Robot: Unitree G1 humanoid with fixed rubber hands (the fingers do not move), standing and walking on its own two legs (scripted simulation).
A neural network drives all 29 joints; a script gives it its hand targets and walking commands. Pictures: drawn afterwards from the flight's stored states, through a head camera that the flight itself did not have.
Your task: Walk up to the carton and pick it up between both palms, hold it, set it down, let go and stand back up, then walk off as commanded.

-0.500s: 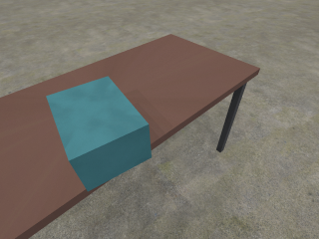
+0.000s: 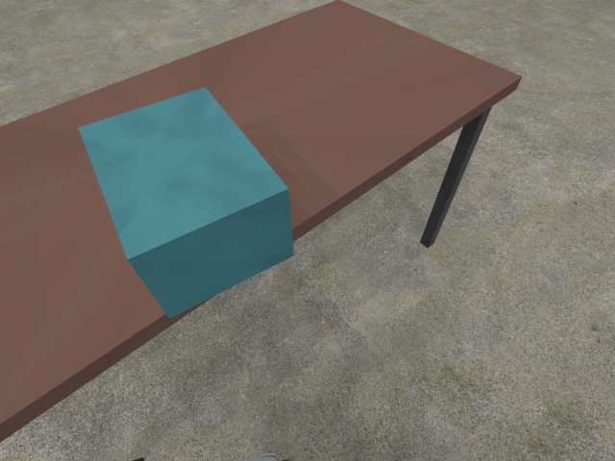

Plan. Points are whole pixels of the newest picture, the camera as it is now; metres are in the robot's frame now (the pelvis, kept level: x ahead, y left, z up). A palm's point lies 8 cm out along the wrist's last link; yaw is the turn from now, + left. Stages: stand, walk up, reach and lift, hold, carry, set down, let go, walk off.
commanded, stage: walk off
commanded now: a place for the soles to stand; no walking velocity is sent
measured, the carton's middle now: (188, 193) +0.51 +0.21 +0.04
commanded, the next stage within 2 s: none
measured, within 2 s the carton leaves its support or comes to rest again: neither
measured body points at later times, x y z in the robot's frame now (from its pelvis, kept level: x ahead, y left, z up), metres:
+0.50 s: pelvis -0.17 +0.00 -0.04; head -0.09 +0.02 +0.40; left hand -0.05 +0.29 -0.18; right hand -0.07 -0.30 -0.16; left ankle -0.21 +0.11 -0.73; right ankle -0.02 -0.14 -0.72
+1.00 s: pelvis -0.32 -0.05 -0.02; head -0.24 -0.01 +0.42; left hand -0.22 +0.28 -0.15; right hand -0.18 -0.33 -0.13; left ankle -0.21 +0.10 -0.72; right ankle -0.36 -0.17 -0.70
